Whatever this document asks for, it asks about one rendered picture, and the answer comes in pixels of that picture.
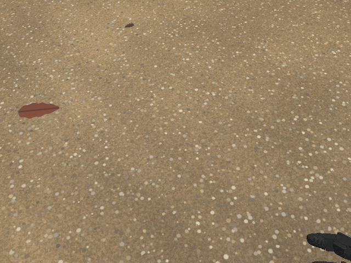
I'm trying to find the robot right hand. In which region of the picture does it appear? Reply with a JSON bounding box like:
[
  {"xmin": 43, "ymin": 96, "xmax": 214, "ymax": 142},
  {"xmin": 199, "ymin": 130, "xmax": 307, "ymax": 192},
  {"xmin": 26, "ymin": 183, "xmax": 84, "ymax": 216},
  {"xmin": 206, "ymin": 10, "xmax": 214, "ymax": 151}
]
[{"xmin": 307, "ymin": 232, "xmax": 351, "ymax": 263}]

